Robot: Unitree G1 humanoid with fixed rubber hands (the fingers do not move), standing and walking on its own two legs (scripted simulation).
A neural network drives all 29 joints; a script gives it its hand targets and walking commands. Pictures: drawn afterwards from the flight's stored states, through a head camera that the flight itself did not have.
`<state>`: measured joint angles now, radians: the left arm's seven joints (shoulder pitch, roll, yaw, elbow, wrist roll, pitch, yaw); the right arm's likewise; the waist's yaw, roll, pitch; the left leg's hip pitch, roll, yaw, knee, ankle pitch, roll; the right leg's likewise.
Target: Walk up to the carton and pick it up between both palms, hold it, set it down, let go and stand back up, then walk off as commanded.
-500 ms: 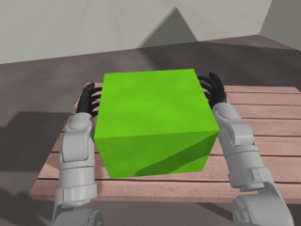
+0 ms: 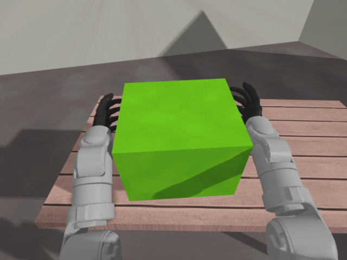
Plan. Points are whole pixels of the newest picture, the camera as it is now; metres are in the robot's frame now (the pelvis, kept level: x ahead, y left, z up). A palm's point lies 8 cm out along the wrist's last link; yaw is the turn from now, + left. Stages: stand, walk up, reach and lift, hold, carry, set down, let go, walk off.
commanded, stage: hold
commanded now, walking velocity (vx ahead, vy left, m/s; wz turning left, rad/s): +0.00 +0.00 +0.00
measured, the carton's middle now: (178, 138) +0.36 +0.00 +0.15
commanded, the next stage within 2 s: set down in 0.22 s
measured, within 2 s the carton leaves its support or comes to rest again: neither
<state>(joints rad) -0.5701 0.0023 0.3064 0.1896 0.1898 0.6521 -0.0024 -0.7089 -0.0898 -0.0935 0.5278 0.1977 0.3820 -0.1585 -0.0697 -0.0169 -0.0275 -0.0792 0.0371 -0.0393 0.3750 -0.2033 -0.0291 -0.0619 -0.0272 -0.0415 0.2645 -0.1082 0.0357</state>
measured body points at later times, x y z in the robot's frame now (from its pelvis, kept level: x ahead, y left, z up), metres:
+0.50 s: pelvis +0.00 +0.00 +0.00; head -0.05 +0.02 +0.45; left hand +0.37 +0.17 +0.19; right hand +0.38 -0.16 +0.22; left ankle +0.01 +0.13 -0.75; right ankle +0.03 -0.14 -0.75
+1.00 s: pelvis +0.03 +0.01 +0.00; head +0.01 +0.04 +0.45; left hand +0.43 +0.17 +0.14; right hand +0.40 -0.17 +0.15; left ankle +0.01 +0.13 -0.75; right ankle +0.03 -0.14 -0.75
